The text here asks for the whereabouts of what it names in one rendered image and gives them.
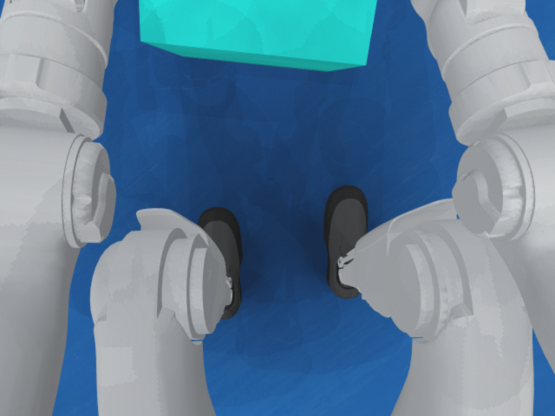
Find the left robot foot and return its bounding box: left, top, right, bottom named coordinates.
left=198, top=207, right=243, bottom=319

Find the right robot upper arm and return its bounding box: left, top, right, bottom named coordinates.
left=452, top=124, right=555, bottom=373

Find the left robot upper arm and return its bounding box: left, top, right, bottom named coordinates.
left=0, top=125, right=116, bottom=416

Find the right robot forearm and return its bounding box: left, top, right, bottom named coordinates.
left=410, top=0, right=555, bottom=146

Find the right robot shin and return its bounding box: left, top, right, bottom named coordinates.
left=337, top=198, right=525, bottom=317

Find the left robot forearm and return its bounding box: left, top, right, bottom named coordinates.
left=0, top=0, right=118, bottom=140

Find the carton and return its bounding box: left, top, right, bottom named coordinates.
left=139, top=0, right=377, bottom=72

